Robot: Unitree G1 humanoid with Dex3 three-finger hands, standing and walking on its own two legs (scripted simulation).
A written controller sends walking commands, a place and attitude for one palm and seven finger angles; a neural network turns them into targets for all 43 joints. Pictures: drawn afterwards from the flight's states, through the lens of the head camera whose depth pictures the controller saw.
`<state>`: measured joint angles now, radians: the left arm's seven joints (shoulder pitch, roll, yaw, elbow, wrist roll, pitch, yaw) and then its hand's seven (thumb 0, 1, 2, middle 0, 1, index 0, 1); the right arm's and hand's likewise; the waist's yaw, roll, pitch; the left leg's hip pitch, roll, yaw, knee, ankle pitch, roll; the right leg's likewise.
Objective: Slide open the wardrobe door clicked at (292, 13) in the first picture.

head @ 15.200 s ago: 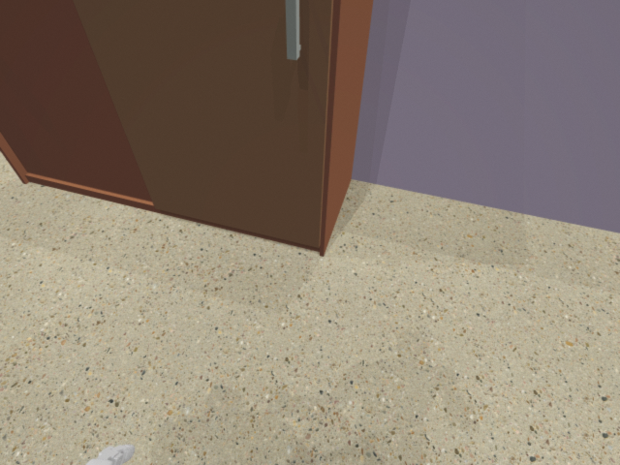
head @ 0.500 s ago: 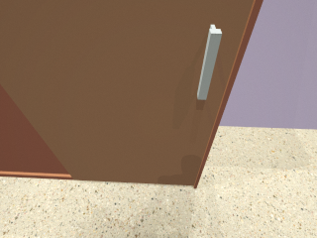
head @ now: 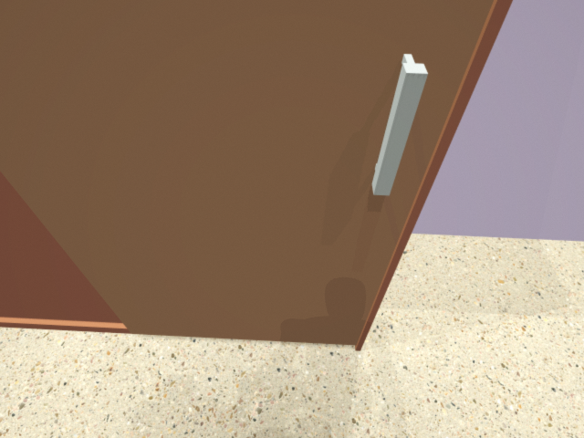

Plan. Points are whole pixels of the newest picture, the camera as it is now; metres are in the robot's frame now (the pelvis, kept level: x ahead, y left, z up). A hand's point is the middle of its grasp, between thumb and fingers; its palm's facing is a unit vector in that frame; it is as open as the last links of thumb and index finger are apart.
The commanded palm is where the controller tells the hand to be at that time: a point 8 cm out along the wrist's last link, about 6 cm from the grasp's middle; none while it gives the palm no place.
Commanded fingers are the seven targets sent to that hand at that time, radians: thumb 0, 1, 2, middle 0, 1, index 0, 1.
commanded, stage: look again from close up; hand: right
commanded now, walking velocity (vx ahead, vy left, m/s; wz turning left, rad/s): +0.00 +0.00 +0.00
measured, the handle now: (393, 130) +0.51 -0.12 +0.17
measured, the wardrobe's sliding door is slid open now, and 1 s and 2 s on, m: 0.00 0.00 0.00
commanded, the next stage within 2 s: raise the hand with hooked fingers in 0.78 s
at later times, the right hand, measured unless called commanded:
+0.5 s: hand out of the picture +0.07 -0.18 -0.17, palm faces -0.03 +0.97 -0.25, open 7.4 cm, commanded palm none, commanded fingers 0.00 -0.90 -0.90 0.20 0.30 0.20 0.30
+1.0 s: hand out of the picture +0.16 -0.20 -0.09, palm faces +0.25 +0.94 -0.21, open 7.4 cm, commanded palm +0.13 -0.24 -0.05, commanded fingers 0.00 -0.74 -0.83 0.21 0.41 0.21 0.41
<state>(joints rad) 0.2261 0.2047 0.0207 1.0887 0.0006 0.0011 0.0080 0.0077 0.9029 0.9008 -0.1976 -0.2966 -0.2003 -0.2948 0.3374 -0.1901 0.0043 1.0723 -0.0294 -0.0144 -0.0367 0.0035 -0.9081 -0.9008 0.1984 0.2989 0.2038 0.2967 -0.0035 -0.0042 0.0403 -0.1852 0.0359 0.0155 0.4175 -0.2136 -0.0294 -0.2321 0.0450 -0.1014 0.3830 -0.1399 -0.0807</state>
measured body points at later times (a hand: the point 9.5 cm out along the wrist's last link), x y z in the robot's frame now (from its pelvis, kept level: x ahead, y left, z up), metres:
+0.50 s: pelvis +0.03 +0.01 +0.00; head +0.04 +0.01 +0.45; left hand +0.06 +0.26 -0.15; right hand +0.08 -0.24 -0.15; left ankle +0.01 +0.14 -0.74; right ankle +0.05 -0.06 -0.74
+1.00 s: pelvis +0.02 +0.02 +0.00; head +0.03 +0.02 +0.45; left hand +0.10 +0.26 -0.13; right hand +0.14 -0.25 -0.07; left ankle +0.01 +0.14 -0.74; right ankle +0.05 -0.06 -0.74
